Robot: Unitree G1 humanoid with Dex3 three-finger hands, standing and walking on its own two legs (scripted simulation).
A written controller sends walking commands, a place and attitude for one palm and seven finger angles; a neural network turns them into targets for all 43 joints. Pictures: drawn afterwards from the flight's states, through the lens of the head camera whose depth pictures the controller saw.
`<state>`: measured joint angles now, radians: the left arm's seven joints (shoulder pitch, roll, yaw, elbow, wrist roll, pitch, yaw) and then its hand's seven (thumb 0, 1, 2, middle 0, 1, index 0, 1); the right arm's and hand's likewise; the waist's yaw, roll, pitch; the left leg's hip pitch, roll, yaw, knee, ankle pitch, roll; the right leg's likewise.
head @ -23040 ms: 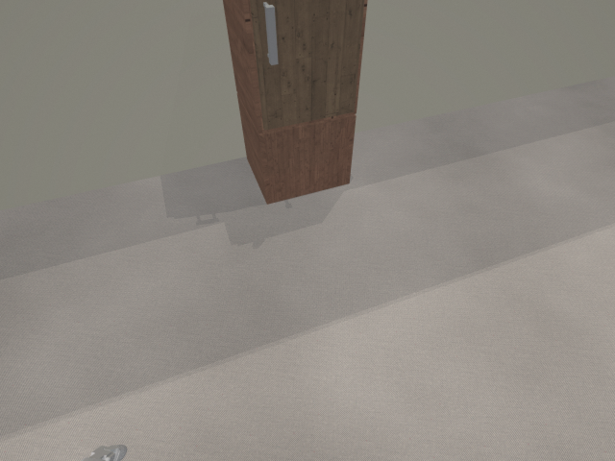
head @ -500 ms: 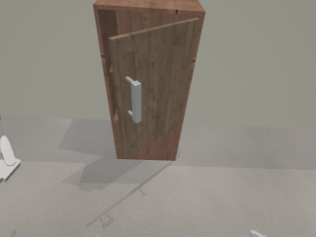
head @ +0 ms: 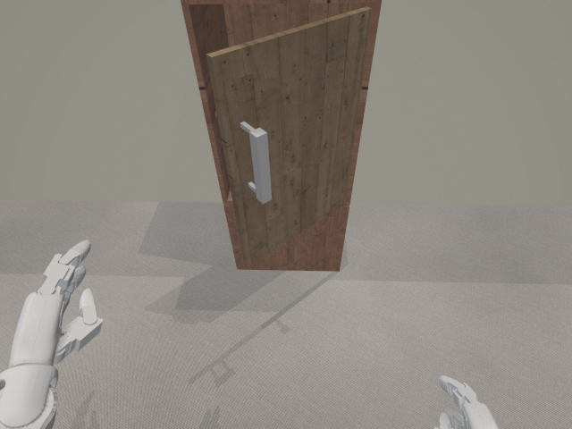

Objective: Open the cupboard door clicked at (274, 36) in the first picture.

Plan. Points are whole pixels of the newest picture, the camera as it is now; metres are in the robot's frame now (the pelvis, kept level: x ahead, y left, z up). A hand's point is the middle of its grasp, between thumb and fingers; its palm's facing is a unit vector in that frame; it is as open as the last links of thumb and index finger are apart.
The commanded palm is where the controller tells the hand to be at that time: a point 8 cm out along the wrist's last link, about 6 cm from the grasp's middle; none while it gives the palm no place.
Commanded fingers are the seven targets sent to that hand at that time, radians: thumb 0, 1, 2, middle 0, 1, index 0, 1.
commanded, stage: let the arm hang, fingers relaxed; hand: left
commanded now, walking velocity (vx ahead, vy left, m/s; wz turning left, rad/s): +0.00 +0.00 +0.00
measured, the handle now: (255, 163) +0.62 +0.12 +0.03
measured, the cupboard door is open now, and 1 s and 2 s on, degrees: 41 41 41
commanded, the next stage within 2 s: look to check the result in 1.02 s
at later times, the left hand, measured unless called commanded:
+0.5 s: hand out of the picture -0.11 +0.20 -0.16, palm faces +0.05 -0.97 -0.24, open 7.3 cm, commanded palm none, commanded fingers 0.00 0.90 0.90 -0.20 -0.30 -0.20 -0.30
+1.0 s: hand out of the picture +0.07 +0.18 -0.15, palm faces +0.02 -0.97 -0.24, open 7.4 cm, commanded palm none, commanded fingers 0.00 0.90 0.90 -0.20 -0.30 -0.20 -0.30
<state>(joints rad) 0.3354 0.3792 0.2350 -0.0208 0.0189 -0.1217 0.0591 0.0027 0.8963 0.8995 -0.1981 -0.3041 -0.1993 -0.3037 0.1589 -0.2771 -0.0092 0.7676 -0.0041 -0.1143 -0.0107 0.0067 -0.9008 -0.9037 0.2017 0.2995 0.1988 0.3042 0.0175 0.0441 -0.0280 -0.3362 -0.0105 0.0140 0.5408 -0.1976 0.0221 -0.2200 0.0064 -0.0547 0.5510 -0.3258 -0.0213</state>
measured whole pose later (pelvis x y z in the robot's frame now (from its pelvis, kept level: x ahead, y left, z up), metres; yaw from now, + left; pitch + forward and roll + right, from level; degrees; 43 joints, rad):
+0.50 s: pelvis -0.02 +0.00 +0.01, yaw +2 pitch -2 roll -1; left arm 0.39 0.23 0.02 1.19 0.01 0.03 0.01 0.01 0.92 0.90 -0.20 -0.30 -0.20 -0.30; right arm 0.29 -0.20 -0.01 1.14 -0.02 0.04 -0.02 0.00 -0.91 -0.90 0.20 0.30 0.20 0.30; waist 0.01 0.01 0.08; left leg -0.29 -0.01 -0.02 0.44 -0.12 0.02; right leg -0.16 0.01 -0.09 0.44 -0.25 -0.03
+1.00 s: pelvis +0.00 -0.01 +0.01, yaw +1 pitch -2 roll +0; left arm 0.16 0.19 0.01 1.11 0.01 -0.02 0.02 0.00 0.91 0.90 -0.20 -0.30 -0.20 -0.30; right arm 0.18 -0.21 -0.01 1.14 -0.02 0.00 -0.01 0.00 -0.91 -0.90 0.20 0.30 0.20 0.30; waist -0.02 0.02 0.03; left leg -0.22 -0.01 -0.01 0.38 -0.13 0.01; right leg -0.10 0.01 -0.07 0.41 -0.27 -0.04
